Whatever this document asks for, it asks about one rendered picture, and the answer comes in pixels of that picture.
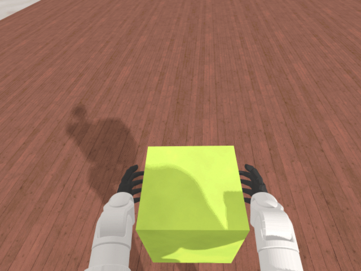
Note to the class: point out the left robot hand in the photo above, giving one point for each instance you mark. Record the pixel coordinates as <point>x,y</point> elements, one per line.
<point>127,184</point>

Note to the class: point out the carton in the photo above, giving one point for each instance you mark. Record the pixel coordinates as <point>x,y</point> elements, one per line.
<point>192,207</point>

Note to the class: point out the left robot forearm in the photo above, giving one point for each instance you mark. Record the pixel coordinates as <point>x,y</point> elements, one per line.
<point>112,239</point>

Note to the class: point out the right robot forearm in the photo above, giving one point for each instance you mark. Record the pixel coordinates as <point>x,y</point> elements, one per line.
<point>275,238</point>

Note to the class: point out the right robot hand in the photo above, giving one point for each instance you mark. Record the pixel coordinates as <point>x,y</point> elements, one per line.
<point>256,184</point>

